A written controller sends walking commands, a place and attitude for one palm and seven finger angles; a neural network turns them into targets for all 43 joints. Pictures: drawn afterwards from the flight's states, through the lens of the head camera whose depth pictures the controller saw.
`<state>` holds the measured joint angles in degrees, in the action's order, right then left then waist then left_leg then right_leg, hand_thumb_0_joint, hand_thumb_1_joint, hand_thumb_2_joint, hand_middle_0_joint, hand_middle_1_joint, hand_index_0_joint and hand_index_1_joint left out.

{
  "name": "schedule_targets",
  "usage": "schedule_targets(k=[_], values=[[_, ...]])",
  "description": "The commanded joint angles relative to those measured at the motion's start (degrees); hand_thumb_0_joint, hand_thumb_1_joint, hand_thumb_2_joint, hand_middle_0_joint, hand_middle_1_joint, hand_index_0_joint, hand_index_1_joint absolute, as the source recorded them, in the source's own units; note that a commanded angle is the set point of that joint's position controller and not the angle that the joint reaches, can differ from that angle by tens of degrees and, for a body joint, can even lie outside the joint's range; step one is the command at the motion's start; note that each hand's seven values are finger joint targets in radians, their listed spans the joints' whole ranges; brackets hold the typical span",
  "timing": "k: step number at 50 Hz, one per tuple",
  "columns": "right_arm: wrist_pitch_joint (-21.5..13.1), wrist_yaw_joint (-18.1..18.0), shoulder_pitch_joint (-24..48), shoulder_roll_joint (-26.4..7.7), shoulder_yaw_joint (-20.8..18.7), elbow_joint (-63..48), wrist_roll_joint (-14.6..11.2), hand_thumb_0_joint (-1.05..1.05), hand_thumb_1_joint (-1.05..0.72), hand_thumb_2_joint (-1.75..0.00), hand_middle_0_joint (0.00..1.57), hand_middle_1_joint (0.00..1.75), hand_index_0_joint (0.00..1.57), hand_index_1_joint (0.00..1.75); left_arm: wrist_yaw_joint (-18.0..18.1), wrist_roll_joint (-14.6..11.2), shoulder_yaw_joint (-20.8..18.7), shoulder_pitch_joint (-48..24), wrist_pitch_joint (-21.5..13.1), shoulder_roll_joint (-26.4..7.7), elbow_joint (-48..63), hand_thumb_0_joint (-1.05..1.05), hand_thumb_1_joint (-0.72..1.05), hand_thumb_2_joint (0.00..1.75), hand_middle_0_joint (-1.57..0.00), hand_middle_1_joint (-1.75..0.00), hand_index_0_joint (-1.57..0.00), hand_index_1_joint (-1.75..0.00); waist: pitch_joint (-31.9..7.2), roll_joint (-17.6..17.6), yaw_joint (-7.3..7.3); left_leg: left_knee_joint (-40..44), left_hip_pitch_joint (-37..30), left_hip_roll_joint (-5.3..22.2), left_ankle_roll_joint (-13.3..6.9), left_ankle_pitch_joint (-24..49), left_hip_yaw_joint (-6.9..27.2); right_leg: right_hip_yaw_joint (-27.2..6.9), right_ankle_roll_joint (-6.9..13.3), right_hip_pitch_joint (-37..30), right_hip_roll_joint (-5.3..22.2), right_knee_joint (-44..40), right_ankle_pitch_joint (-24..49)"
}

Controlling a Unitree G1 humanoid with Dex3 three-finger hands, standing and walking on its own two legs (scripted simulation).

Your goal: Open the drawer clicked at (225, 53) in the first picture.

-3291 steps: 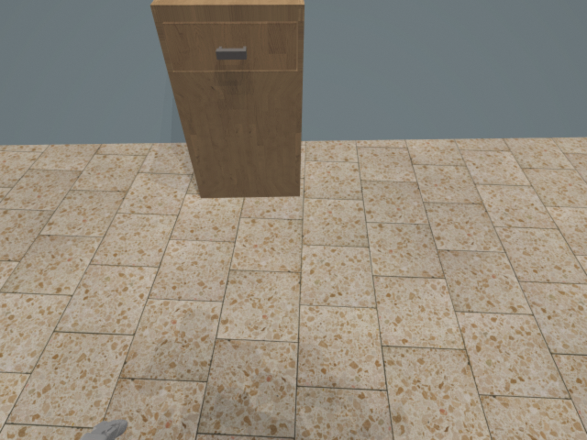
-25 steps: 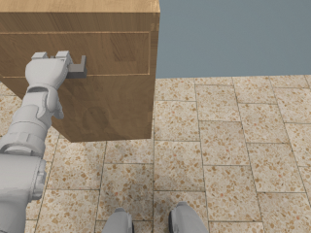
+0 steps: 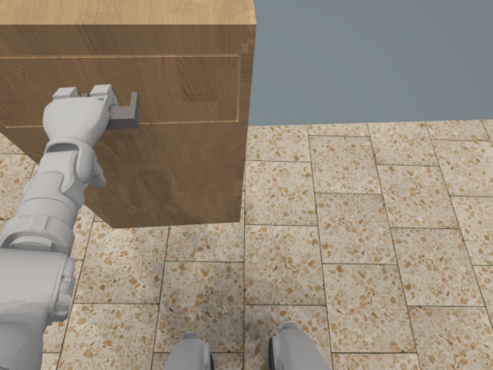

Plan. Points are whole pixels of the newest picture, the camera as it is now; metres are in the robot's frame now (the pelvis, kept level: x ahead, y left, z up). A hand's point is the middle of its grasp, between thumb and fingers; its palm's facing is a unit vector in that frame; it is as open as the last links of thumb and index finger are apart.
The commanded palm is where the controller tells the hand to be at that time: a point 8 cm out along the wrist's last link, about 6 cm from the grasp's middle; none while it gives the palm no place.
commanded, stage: close the thumb around the handle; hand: left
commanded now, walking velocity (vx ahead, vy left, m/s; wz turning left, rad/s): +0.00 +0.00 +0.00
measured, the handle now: (108, 108) +0.55 +0.22 +0.03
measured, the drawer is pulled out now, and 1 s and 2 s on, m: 0.00 0.04 0.16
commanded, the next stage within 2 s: pull the drawer open in 0.54 s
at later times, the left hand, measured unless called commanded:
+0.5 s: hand (93, 141) +0.49 +0.24 +0.01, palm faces -0.09 -0.02 -1.00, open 6.1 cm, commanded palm +0.47 +0.23 +0.06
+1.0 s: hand (89, 162) +0.45 +0.24 +0.01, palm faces -0.07 -0.02 -1.00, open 6.1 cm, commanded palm +0.43 +0.23 +0.06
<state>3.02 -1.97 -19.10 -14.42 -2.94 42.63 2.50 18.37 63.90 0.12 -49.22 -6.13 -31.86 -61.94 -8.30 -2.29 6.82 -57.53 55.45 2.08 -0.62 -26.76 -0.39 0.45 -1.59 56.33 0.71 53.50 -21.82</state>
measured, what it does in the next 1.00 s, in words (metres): stands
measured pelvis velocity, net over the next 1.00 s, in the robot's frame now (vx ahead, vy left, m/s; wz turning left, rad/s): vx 0.02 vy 0.00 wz -0.01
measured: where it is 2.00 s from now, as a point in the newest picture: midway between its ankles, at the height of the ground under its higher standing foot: outside the picture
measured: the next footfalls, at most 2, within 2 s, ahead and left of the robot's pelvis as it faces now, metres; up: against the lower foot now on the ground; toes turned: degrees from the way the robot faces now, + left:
none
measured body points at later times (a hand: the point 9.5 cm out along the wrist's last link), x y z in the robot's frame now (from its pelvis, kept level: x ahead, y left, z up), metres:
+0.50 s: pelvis +0.01 +0.00 +0.01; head +0.14 +0.00 +0.44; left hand +0.49 +0.24 +0.06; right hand +0.02 -0.27 -0.12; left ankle -0.01 +0.11 -0.67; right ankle +0.02 -0.14 -0.67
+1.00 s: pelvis +0.02 +0.00 +0.02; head +0.12 -0.01 +0.45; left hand +0.45 +0.24 +0.06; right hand +0.06 -0.27 -0.12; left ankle -0.01 +0.11 -0.67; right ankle +0.02 -0.14 -0.67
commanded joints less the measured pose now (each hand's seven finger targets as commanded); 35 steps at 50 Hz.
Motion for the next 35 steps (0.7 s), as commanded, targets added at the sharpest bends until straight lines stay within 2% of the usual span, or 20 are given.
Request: schedule_targets(k=[1, 2, 4, 5, 8, 12, 13, 14, 17, 19, 21, 23, 26, 28, 30, 31, 32, 33, 34, 35], values=[[-0.4, -0.3, -10.1, -10.0, -3.6, -1.8, -0.2, 0.0, -0.9, -0.9, 0.2, 0.3, 0.2, 0.3, 1.9, 0.1, -2.0, -20.6, -0.2, -10.9, 9.4, 0.0, 0.0, 0.52, -0.34, -1.25, -0.34, -1.25, -26.8, -3.6, 1.55, 5.3, -21.2, -1.8, -0.6, 25.8, 1.0, 2.2, 3.3, -11.6, -3.8, -4.6, 16.4], [-0.5, -0.3, -9.9, -9.8, -3.6, -1.9, -0.1, 0.0, -0.9, -0.9, 0.2, 0.3, 0.2, 0.3, 2.1, 0.2, -1.1, -21.8, -0.1, -9.9, 9.8, 0.0, 0.06, 0.54, -0.34, -1.26, -0.34, -1.26, -26.2, -3.8, 2.0, 5.4, -20.7, -1.9, -0.7, 25.0, 0.8, 2.2, 3.2, -11.7, -3.7, -4.8, 16.1], [-0.2, -0.1, -9.9, -10.2, -3.6, -1.7, -0.2, 0.0, -0.9, -0.9, 0.2, 0.3, 0.2, 0.3, 2.0, -0.2, -2.8, -20.9, 0.3, -11.9, 9.6, 0.0, 0.17, 0.59, -0.35, -1.27, -0.35, -1.27, -26.3, -3.7, 1.3, 5.6, -20.6, -2.0, -0.7, 25.4, 0.8, 2.1, 3.4, -12.7, -3.8, -4.8, 16.8], [-0.1, -0.3, -9.7, -10.1, -3.6, -1.9, -0.1, 0.0, -0.9, -0.9, 0.2, 0.3, 0.2, 0.3, 2.1, 0.2, -2.2, -20.5, 0.5, -11.3, 9.1, 0.0, 0.23, 0.61, -0.35, -1.28, -0.35, -1.28, -25.5, -2.7, 1.74, 5.7, -20.3, -1.9, -0.8, 25.0, 0.7, 2.1, 3.2, -12.5, -3.7, -5.1, 16.6], [0.0, -0.3, -9.5, -9.9, -3.5, -2.0, -0.3, 0.0, -0.9, -0.9, 0.2, 0.3, 0.2, 0.3, 2.2, 0.3, -0.8, -21.0, 1.0, -9.8, 9.3, 0.0, 0.4, 0.68, -0.36, -1.3, -0.36, -1.3, -24.8, -3.7, 1.85, 6.2, -20.5, -2.0, -0.7, 24.1, 0.7, 2.1, 3.3, -12.1, -3.8, -5.5, 15.8], [-0.1, -0.2, -9.7, -9.6, -3.8, -2.0, -0.1, 0.0, -0.9, -0.9, 0.2, 0.3, 0.2, 0.3, 2.3, 0.2, -0.3, -20.4, 1.0, -8.1, 10.8, 0.0, 0.62, 0.78, -0.38, -1.32, -0.38, -1.32, -26.9, -4.5, 1.46, 6.1, -23.6, -1.6, -0.5, 28.1, 0.9, 2.5, 3.3, -12.4, -3.9, -5.4, 17.2], [0.0, -0.1, -9.8, -9.8, -3.9, -1.9, -0.1, 0.0, -0.9, -0.9, 0.2, 0.3, 0.2, 0.3, 2.2, 0.2, -1.0, -20.4, 0.9, -9.0, 11.5, 0.0, 0.68, 0.8, -0.38, -1.33, -0.38, -1.33, -27.5, -5.1, 1.19, 6.0, -24.2, -1.5, -0.3, 29.0, 1.1, 2.4, 3.4, -12.4, -4.0, -5.2, 17.5], [0.1, -0.1, -9.9, -9.7, -4.0, -1.9, 0.0, 0.0, -0.9, -0.9, 0.2, 0.3, 0.2, 0.3, 1.9, -0.2, -0.4, -20.0, 1.0, -7.8, 10.9, 0.0, 0.73, 0.83, -0.39, -1.33, -0.39, -1.33, -27.5, -4.0, 1.67, 5.8, -24.4, -1.5, -0.4, 29.8, 1.1, 2.4, 3.4, -12.7, -4.0, -5.4, 18.3], [0.3, -0.2, -9.2, -9.7, -3.7, -2.1, 0.0, 0.0, -0.9, -0.9, 0.2, 0.3, 0.2, 0.3, 1.4, -0.5, -1.9, -17.0, 0.5, -9.5, 11.3, 0.0, 0.9, 0.9, -0.4, -1.35, -0.4, -1.35, -27.1, -3.3, 0.52, 6.1, -22.6, -1.8, -0.7, 28.9, 0.3, 1.9, 3.2, -15.5, -3.9, -5.6, 19.9], [0.2, -0.2, -9.3, -9.4, -3.9, -2.1, -0.1, 0.0, -0.9, -0.9, 0.2, 0.3, 0.2, 0.3, 1.2, -0.6, -1.0, -18.5, -0.1, -8.4, 12.8, 0.0, 0.9, 0.9, -0.4, -1.35, -0.4, -1.35, -26.8, -3.8, 1.01, 6.3, -23.3, -1.7, -0.6, 29.4, 0.5, 2.0, 3.3, -15.0, -3.9, -5.7, 19.8], [0.3, -0.1, -9.1, -9.5, -3.9, -2.0, -0.1, 0.0, -0.9, -0.9, 0.2, 0.3, 0.2, 0.3, 1.4, -0.5, -2.0, -15.0, -0.3, -8.8, 12.5, 0.0, 0.9, 0.9, -0.4, -1.35, -0.4, -1.35, -26.3, -3.7, 0.08, 6.3, -23.3, -1.7, -0.6, 30.2, 0.3, 2.0, 3.3, -15.4, -3.9, -5.7, 20.2], [0.3, -0.2, -8.9, -9.2, -3.9, -2.2, -0.2, 0.0, -0.9, -0.9, 0.2, 0.3, 0.2, 0.3, 1.5, -0.3, -0.7, -16.2, -0.5, -7.5, 12.7, 0.0, 0.9, 0.9, -0.4, -1.35, -0.4, -1.35, -24.9, -3.3, 0.8, 6.6, -22.5, -1.7, -0.6, 28.4, 0.2, 2.1, 3.3, -14.9, -3.9, -5.9, 19.4], [0.2, -0.2, -8.7, -9.5, -4.1, -1.7, 0.1, 0.0, -0.9, -0.9, 0.2, 0.3, 0.2, 0.3, 2.4, 0.1, -2.3, -15.6, -0.8, -9.2, 13.0, 0.0, 0.9, 0.9, -0.4, -1.35, -0.4, -1.35, -26.0, -3.3, 0.3, 6.2, -22.6, -1.7, -0.7, 29.5, 0.2, 1.8, 3.3, -15.5, -3.8, -5.5, 20.5], [0.1, -0.2, -8.8, -9.2, -4.2, -1.8, 0.1, 0.0, -0.9, -0.9, 0.2, 0.3, 0.2, 0.3, 2.7, 0.2, -1.3, -16.0, -0.8, -7.8, 14.4, 0.0, 0.9, 0.9, -0.4, -1.35, -0.4, -1.35, -26.8, -4.0, 0.33, 6.1, -23.8, -1.6, -0.5, 31.6, 0.3, 1.9, 3.3, -15.5, -3.9, -5.4, 21.3], [0.2, 0.0, -8.9, -9.3, -4.3, -1.4, 0.2, 0.0, -0.9, -0.9, 0.2, 0.3, 0.2, 0.3, 3.0, 0.2, -1.9, -16.0, -0.8, -8.3, 14.2, 0.0, 0.9, 0.9, -0.4, -1.35, -0.4, -1.35, -26.9, -3.8, 0.42, 5.8, -24.0, -1.5, -0.6, 32.6, 0.3, 1.8, 3.2, -15.4, -3.8, -5.3, 22.0], [0.3, 0.0, -8.8, -9.4, -4.3, -1.5, 0.2, 0.0, -0.9, -0.9, 0.2, 0.3, 0.2, 0.3, 3.1, 0.2, -2.6, -15.4, -0.7, -9.0, 14.9, 0.0, 0.9, 0.9, -0.4, -1.35, -0.4, -1.35, -27.4, -4.2, -0.14, 6.0, -24.5, -1.5, -0.3, 33.2, 0.5, 2.0, 3.3, -15.6, -3.9, -5.2, 21.8], [0.2, 0.0, -8.5, -9.0, -4.4, -1.7, 0.2, 0.0, -0.9, -0.9, 0.2, 0.3, 0.2, 0.3, 3.2, 0.2, -0.8, -14.9, -0.6, -6.5, 14.7, 0.0, 0.9, 0.9, -0.4, -1.35, -0.4, -1.35, -27.6, -4.1, 0.29, 5.8, -25.1, -1.5, -0.4, 33.9, 0.4, 2.1, 3.2, -15.3, -3.9, -5.4, 22.0], [0.3, 0.2, -8.8, -9.1, -4.6, -1.7, 0.2, 0.0, -0.9, -0.9, 0.2, 0.3, 0.2, 0.3, 3.2, -0.3, -1.6, -14.3, -0.6, -6.9, 15.3, 0.0, 0.9, 0.9, -0.4, -1.35, -0.4, -1.35, -27.7, -3.7, 0.08, 6.0, -25.6, -1.4, -0.4, 33.6, 0.3, 2.1, 3.2, -15.9, -4.0, -5.6, 22.2], [0.4, 0.2, -8.3, -9.3, -4.5, -2.0, 0.2, 0.0, -0.9, -0.9, 0.2, 0.3, 0.2, 0.3, 3.1, -0.6, -3.1, -12.8, -0.8, -8.5, 16.5, 0.0, 0.9, 0.9, -0.4, -1.35, -0.4, -1.35, -29.0, -4.4, -0.94, 6.1, -26.0, -1.4, -0.3, 35.2, 0.2, 1.8, 3.3, -17.3, -3.9, -5.5, 23.2], [0.5, 0.2, -8.0, -9.0, -4.5, -2.2, 0.2, 0.0, -0.9, -0.9, 0.2, 0.3, 0.2, 0.3, 3.1, -0.3, -2.5, -9.9, -0.6, -7.4, 15.7, 0.0, 0.9, 0.9, -0.4, -1.35, -0.4, -1.35, -28.7, -4.0, -1.4, 6.3, -26.1, -1.5, -0.3, 36.1, 0.1, 1.9, 3.2, -17.8, -3.9, -5.5, 23.7]])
